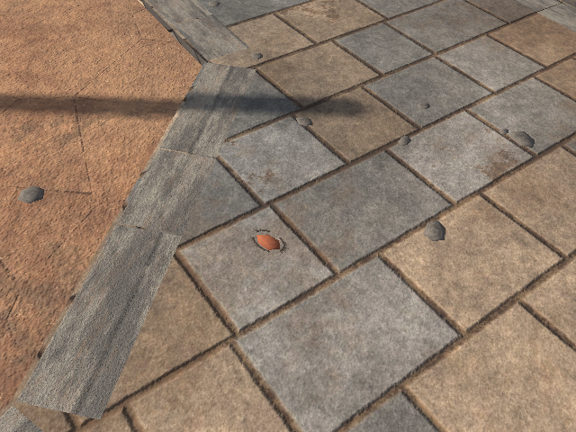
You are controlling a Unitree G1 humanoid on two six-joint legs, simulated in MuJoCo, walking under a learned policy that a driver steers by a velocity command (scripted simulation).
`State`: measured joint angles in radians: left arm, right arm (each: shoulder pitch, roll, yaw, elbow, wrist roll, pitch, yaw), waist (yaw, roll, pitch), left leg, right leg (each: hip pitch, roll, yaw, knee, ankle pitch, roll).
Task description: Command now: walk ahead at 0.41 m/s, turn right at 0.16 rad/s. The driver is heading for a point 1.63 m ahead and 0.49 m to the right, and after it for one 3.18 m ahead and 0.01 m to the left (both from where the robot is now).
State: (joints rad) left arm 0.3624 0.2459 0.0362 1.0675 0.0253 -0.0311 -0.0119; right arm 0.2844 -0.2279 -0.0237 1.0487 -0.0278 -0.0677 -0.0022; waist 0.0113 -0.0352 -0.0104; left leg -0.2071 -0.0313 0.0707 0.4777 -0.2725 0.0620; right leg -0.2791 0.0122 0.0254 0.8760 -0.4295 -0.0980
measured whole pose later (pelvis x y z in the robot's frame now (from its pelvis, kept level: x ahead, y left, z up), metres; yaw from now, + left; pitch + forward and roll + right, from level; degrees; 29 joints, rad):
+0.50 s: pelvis +0.26 -0.03 -0.02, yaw -14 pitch +0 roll -1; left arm 0.16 0.25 0.07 0.93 0.02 -0.03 -0.01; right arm 0.31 -0.20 -0.02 0.98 -0.02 -0.10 -0.01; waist 0.00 0.00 0.07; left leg -0.31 0.02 0.03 1.30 -0.35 0.04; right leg -0.35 0.15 -0.11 0.55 -0.19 -0.18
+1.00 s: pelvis +0.55 -0.07 -0.02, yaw -31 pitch +1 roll +0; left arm 0.42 0.28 0.07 0.92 0.01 -0.05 0.01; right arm 0.05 -0.25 -0.02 0.73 -0.04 -0.07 0.00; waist 0.08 -0.01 0.05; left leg -0.44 -0.03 0.03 0.57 -0.15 0.04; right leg -0.17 0.13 0.15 0.99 -0.46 -0.09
